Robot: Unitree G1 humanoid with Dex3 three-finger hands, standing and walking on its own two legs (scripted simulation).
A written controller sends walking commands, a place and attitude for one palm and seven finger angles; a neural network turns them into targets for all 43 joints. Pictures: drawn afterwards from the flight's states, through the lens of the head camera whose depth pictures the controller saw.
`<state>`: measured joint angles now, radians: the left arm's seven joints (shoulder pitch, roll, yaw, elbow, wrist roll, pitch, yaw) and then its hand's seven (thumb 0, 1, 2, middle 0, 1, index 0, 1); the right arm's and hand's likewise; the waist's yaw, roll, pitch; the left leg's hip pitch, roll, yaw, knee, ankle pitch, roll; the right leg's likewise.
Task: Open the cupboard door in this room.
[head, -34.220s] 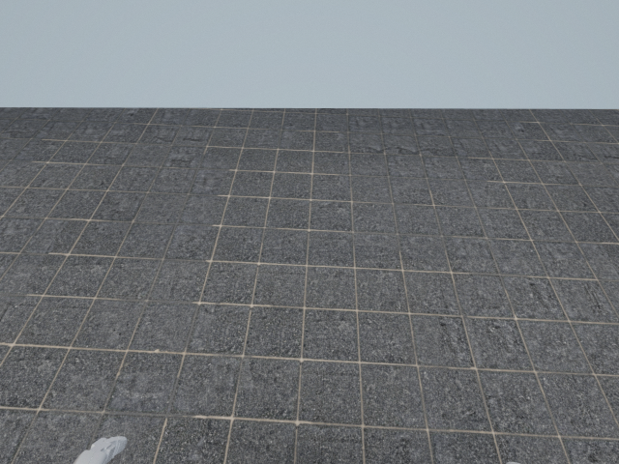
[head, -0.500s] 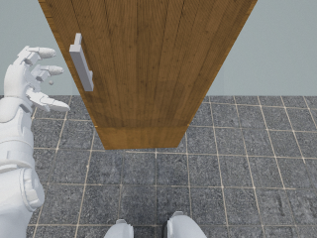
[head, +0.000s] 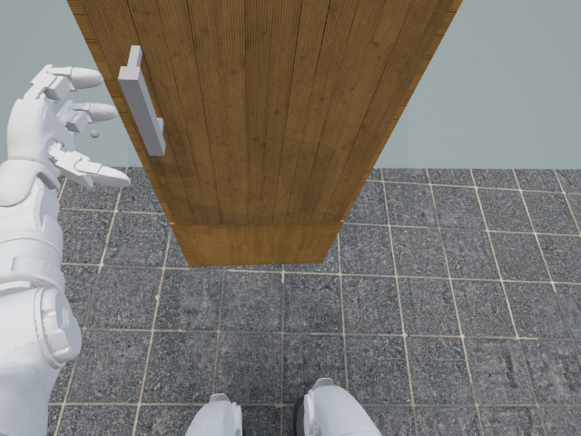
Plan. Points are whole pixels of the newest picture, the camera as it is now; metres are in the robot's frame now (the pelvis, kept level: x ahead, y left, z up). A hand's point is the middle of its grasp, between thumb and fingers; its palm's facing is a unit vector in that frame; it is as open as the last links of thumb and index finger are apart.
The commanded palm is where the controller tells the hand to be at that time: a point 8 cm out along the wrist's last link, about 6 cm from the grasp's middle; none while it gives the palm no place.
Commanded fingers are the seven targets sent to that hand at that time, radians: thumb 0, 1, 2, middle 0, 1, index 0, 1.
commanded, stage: slide the fingers in behind the handle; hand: left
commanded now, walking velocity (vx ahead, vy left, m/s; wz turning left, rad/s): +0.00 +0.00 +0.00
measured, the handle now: (147, 105) +0.54 +0.16 +0.08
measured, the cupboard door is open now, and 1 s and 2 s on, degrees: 0 0 0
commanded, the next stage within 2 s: close the thumb around the handle in 1.62 s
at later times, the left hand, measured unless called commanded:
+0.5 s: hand (114, 139) +0.49 +0.20 +0.07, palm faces +0.01 -1.00 +0.01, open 14.3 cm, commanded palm +0.47 +0.24 +0.07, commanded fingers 0.00 -0.50 0.30 -0.30 -1.20 -0.30 -1.20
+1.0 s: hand (147, 139) +0.49 +0.16 +0.07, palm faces -0.03 -1.00 +0.00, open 14.0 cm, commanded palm +0.46 +0.20 +0.07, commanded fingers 0.00 -0.50 0.30 -0.30 -1.20 -0.30 -1.20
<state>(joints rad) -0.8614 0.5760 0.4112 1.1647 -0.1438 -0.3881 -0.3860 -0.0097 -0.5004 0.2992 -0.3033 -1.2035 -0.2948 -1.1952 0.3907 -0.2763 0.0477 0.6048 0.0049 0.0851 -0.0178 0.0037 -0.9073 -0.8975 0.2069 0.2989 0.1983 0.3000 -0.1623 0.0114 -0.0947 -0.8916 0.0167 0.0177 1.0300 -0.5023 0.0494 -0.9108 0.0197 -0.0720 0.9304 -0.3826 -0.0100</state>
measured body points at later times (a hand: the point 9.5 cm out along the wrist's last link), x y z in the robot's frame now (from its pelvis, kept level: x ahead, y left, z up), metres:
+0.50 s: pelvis +0.01 +0.00 +0.00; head +0.13 +0.02 +0.44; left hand +0.48 +0.25 +0.07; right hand +0.02 -0.27 -0.11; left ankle -0.01 +0.08 -0.67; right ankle +0.03 -0.12 -0.67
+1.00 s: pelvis +0.00 -0.01 +0.00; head +0.12 +0.01 +0.43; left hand +0.48 +0.22 +0.07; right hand +0.02 -0.27 -0.11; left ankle -0.01 +0.08 -0.67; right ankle +0.03 -0.12 -0.67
